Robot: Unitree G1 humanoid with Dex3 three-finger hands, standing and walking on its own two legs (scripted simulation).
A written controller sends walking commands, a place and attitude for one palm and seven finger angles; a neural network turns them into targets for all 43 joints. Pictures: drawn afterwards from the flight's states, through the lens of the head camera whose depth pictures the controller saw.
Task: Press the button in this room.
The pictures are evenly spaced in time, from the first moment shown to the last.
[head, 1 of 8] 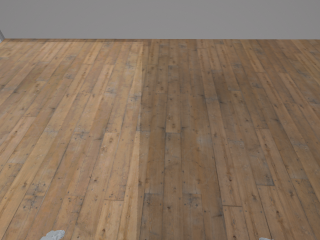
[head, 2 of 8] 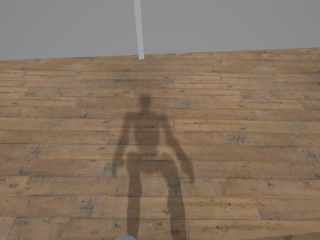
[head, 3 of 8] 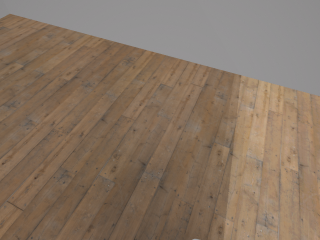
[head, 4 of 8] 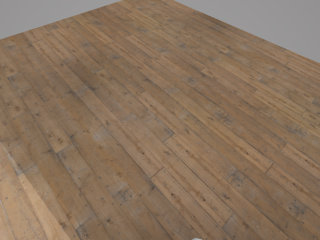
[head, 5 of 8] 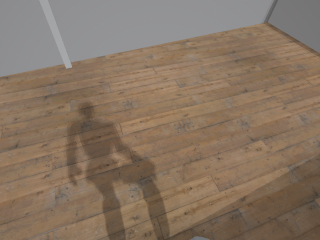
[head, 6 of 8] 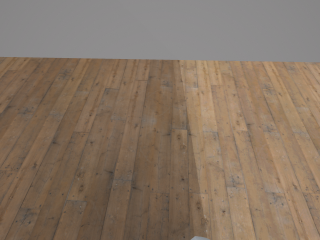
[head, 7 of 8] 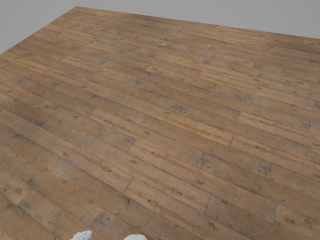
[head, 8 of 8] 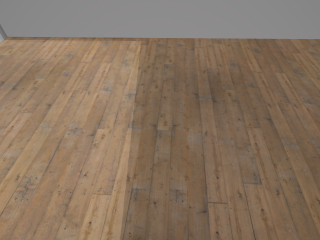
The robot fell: no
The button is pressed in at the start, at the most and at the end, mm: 0 0 0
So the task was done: no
